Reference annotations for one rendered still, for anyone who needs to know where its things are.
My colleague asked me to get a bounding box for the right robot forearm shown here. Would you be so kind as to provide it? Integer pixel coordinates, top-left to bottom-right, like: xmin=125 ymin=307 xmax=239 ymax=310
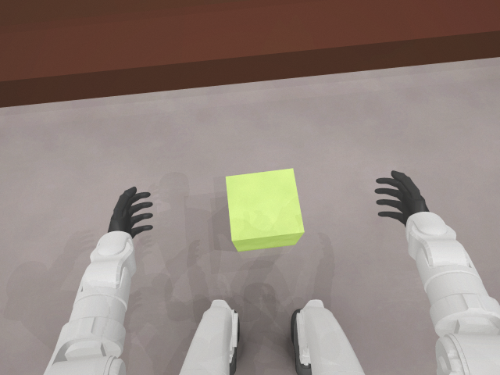
xmin=405 ymin=212 xmax=500 ymax=337

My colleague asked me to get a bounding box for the right robot thigh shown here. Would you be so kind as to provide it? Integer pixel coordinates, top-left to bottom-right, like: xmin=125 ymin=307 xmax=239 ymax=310
xmin=296 ymin=307 xmax=365 ymax=375

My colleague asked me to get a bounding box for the carton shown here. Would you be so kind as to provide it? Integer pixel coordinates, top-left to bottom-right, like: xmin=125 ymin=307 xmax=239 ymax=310
xmin=226 ymin=169 xmax=305 ymax=252

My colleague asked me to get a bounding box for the left robot forearm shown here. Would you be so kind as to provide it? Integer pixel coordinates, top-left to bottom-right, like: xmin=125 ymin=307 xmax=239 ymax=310
xmin=44 ymin=231 xmax=137 ymax=375

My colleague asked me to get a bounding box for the robot right upper arm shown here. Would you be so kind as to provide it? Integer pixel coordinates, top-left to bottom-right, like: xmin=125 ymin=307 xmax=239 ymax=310
xmin=435 ymin=333 xmax=500 ymax=375

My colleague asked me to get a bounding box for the robot right foot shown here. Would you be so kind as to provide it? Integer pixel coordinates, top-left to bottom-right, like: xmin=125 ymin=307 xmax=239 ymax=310
xmin=291 ymin=309 xmax=312 ymax=375

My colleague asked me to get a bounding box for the left robot hand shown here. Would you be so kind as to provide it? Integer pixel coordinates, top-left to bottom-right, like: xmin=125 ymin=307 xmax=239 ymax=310
xmin=108 ymin=187 xmax=153 ymax=239

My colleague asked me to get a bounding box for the right robot hand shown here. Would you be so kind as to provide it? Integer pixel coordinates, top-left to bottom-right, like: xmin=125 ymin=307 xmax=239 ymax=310
xmin=375 ymin=170 xmax=429 ymax=227

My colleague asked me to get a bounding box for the robot left upper arm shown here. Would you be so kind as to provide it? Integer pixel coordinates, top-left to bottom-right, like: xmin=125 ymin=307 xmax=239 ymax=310
xmin=46 ymin=355 xmax=126 ymax=375

